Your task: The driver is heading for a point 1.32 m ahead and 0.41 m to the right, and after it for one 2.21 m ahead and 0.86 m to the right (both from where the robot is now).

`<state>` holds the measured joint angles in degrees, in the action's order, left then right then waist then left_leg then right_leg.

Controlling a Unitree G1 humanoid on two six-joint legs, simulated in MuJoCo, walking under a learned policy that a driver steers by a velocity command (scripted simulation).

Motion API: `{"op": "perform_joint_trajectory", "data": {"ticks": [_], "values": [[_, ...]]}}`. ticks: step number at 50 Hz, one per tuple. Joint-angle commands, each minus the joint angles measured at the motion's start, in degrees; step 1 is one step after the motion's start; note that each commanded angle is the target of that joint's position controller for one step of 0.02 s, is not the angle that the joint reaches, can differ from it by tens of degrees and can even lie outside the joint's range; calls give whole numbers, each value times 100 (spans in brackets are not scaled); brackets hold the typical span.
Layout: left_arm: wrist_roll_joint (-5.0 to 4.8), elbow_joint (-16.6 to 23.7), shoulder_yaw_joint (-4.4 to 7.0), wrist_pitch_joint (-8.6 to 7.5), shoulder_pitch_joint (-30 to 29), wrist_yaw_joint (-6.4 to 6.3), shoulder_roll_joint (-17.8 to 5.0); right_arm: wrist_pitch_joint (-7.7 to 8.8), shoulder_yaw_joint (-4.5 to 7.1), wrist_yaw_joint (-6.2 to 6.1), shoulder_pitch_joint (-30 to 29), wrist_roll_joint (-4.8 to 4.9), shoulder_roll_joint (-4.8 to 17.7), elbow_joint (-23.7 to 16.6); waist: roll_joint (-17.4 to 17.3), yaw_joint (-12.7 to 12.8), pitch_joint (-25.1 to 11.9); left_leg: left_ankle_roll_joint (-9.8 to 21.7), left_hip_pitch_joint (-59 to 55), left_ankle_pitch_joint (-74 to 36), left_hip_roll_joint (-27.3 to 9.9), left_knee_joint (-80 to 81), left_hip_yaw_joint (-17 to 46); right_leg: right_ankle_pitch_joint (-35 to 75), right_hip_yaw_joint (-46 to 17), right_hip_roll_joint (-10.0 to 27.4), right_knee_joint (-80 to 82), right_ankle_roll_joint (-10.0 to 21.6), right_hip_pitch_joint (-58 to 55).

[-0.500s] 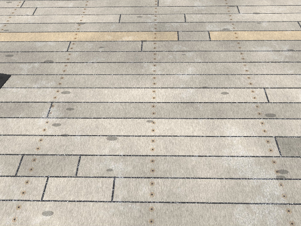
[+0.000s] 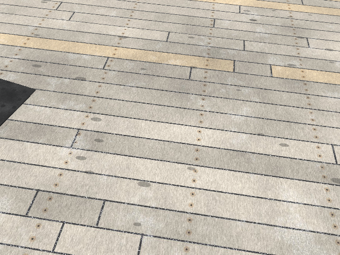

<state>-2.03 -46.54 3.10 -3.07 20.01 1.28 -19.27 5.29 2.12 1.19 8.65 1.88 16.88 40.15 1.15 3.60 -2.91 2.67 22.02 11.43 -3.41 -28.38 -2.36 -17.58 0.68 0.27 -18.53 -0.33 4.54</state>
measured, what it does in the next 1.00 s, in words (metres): walks ahead, turning right: left foot, then right foot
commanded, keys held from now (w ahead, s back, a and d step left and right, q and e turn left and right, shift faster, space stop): w+shift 0.26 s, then w+e+shift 0.74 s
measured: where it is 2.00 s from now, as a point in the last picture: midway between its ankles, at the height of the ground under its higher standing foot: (296, 116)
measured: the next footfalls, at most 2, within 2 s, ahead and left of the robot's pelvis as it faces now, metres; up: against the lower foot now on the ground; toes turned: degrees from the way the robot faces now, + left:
left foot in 0.02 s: +0.09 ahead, +0.13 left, +0.00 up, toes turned +2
right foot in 0.50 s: +0.58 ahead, -0.07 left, +0.00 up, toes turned -6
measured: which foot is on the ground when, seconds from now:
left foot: up 0.00-0.00, down 0.02-0.50, up 0.52-0.92, down 0.94-1.00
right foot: down 0.00-0.02, up 0.04-0.48, down 0.50-0.92, up 0.94-1.00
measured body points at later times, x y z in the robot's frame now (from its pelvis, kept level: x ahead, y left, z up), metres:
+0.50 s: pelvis +0.37 +0.01 -0.05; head +0.41 +0.02 +0.40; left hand +0.65 +0.20 -0.11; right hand +0.26 -0.25 -0.17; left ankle +0.06 +0.12 -0.72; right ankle +0.54 -0.07 -0.74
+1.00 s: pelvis +0.82 -0.03 -0.03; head +0.84 -0.04 +0.42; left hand +0.98 +0.21 -0.15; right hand +0.92 -0.36 -0.07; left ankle +0.98 +0.05 -0.74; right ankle +0.58 -0.05 -0.66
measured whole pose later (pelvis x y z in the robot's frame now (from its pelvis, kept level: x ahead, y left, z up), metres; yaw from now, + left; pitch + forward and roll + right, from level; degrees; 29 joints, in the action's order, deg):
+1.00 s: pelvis +0.82 -0.03 -0.03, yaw -32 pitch +1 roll +2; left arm -3.3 -43.7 3.7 -1.9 23.4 -0.5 -17.0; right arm 8.2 1.8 0.1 2.5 0.5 15.4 32.0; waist 1.9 5.0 1.9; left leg -2.6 27.3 10.2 1.5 -35.8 3.6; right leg -28.8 -14.1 -5.9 -63.8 4.0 10.5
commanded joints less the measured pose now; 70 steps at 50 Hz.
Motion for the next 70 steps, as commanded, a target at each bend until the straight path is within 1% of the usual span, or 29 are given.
{"op": "perform_joint_trajectory", "data": {"ticks": [1,2,3,4,6,9,17,22,24,25,26,27,28,29,30,33,37,43,46,47,48,49,51,52,56,59,65,67,70], "values": [[143,539,-32,-135,-700,50,-293,57,368,-100,1808,23,978,159,-310,-1283,-261,418,-2852,604,-369,217,599,515,-350,721,-1523,764,2185],[111,944,-188,-316,-810,41,151,30,553,-106,2568,-128,1744,268,-1873,-1426,-672,1180,-4375,2589,-1675,1080,3338,-331,199,-96,-3976,357,4275],[-20,968,-106,-437,-947,9,-229,90,451,-72,2502,-158,1351,167,-1251,-1387,-609,1379,-4375,3571,-1918,1429,4388,-928,-533,-56,-5168,412,5227],[-125,1011,-58,-502,-1049,42,-423,120,322,-58,2172,-187,1018,70,-972,-1235,-107,1248,-4157,3285,-1839,1419,3866,-522,-686,208,-5560,529,5775],[88,985,-101,-492,-1141,87,-316,76,193,8,1854,-185,697,-23,-451,-974,223,1037,-3288,2046,-1398,1454,2655,90,-536,604,-5158,514,5386],[34,1037,-104,-300,-1106,141,-179,98,109,13,1392,-223,544,-14,-592,-464,780,1075,-1934,1759,-1193,2121,2278,803,-534,787,-4639,228,4894],[-16,1377,-212,-335,-2524,293,158,174,48,-170,2149,-174,544,516,-416,-858,1368,482,-1750,-998,-678,2871,-93,3161,182,247,-1976,285,3813],[-58,1632,-17,-322,-2688,466,-159,-17,110,-334,2255,-330,979,677,-1146,-524,731,-7,-3407,-6402,-951,1488,-691,2270,914,-661,-1524,766,2975],[-161,1249,299,-147,-851,406,-744,-120,123,-463,2001,-539,1068,623,-1385,596,-487,-141,-3274,-9214,-940,-1032,-692,1919,914,-982,-2012,1126,803],[-95,767,352,-87,608,307,-848,-138,237,-496,1418,-347,1376,378,-1209,1278,-841,-266,-2286,-8186,-863,-2564,-831,2207,263,-645,-1299,1280,-655],[-13,587,521,50,1313,202,-1464,-70,55,-423,1952,-471,608,51,873,806,-1603,-814,446,-2497,65,-5168,-440,267,-2231,385,-1988,2203,-3348],[110,645,467,-9,882,122,-1231,233,-123,-230,1985,-206,310,-79,936,415,-2282,-720,2010,1674,736,-6145,753,-1989,-4713,1292,-535,2743,-4098],[175,644,406,-85,895,23,-825,404,-18,-173,964,-16,776,-341,749,719,-1850,-265,2363,1257,421,-5978,1143,-2082,-4679,1132,145,2239,-3648],[156,649,379,-140,678,13,-853,524,-58,-177,545,28,692,-552,145,458,-862,-77,2379,1114,263,-5584,1117,-1473,-4358,1033,358,2090,-2592],[147,708,334,-191,322,39,-715,610,-78,-202,344,-110,553,-573,-572,86,-249,31,2115,933,128,-5011,1152,-708,-3932,824,467,2019,-1456],[140,905,232,-214,-373,56,-328,435,-18,-144,736,-248,474,-502,-277,-694,398,-143,1376,743,-117,-4194,1147,174,-3142,295,767,2103,423],[27,863,230,-217,-258,-150,-410,365,-95,-157,-519,-378,314,-1011,-51,-412,1187,-564,657,-531,-17,-2087,667,454,-2454,-133,1071,1855,2400],[-156,611,316,-115,326,-243,-474,374,113,-151,-1329,-22,546,-1321,399,67,784,-745,-594,-1821,375,-9,1041,-78,-2834,-82,212,1174,1551],[-2,579,323,-6,274,-196,-432,424,423,-187,-46,62,978,-1134,456,-742,-119,-394,-1775,-824,268,-10,925,1899,-2737,-55,-1723,788,705],[196,763,183,13,108,-136,-79,363,487,-258,1364,47,1141,-961,225,-1388,-1271,-132,-3699,153,-501,-578,1479,1620,-2325,-236,-3566,620,1555],[-94,1012,-71,-58,1264,-82,688,325,549,-164,1823,-215,1714,-729,-2581,-719,-2413,948,-5643,2616,-2162,576,5003,-1647,-1617,-894,-5758,364,3475],[-322,985,-104,-26,1018,-169,206,274,503,-85,1587,-200,1274,-761,-2718,-826,-1972,883,-5211,4366,-2281,1155,6036,-1077,-1243,-147,-6542,358,4378],[-30,1032,54,40,-206,-200,-394,142,377,-158,1154,-220,697,-697,-722,-1042,-357,456,-3678,2342,-1659,1154,3821,-248,-800,230,-6472,312,4513],[79,1170,70,29,-592,-160,-337,109,357,-160,1085,-293,651,-569,-403,-973,114,427,-2991,1329,-1436,1201,3062,-61,-753,416,-6173,326,4357],[-103,1412,36,242,-758,-41,103,174,257,-92,765,-157,227,-156,-753,-520,631,381,-1932,230,-1142,1644,1551,73,-686,913,-5727,409,4118],[-22,1562,-14,259,-1000,19,154,198,334,-114,617,-179,540,-30,-542,-360,956,451,-1658,-489,-1234,1948,786,887,-701,1006,-5226,307,4398],[19,1789,-105,10,-2205,278,173,180,360,-104,1386,-186,970,398,49,-690,1548,295,-1897,-2108,-1077,2510,-571,2184,99,408,-2688,636,3544],[2,1901,52,-13,-2475,295,-183,126,305,-127,1625,-223,1032,529,-332,-569,1136,275,-2616,-5505,-976,1982,-799,1756,699,-311,-2471,835,2863],[23,1524,381,59,-452,227,-777,-59,375,-243,1387,-171,1577,602,-1207,792,85,293,-2736,-7961,-1331,-619,-830,1072,574,-542,-1914,1286,699]]}}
